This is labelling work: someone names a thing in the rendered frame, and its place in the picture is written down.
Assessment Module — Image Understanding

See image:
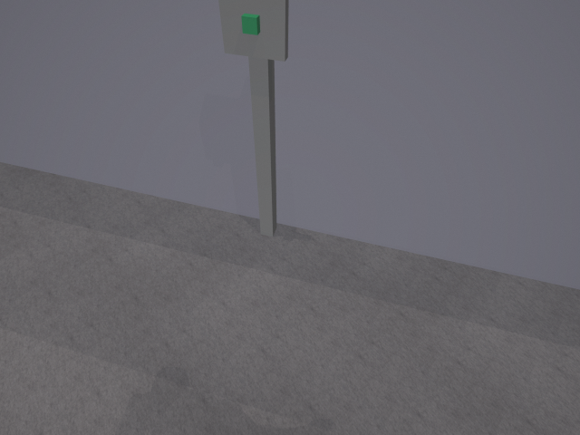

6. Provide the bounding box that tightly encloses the button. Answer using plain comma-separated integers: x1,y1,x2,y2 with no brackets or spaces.
241,14,260,35

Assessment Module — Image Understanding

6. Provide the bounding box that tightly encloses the panel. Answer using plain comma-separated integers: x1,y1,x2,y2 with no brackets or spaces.
218,0,289,237

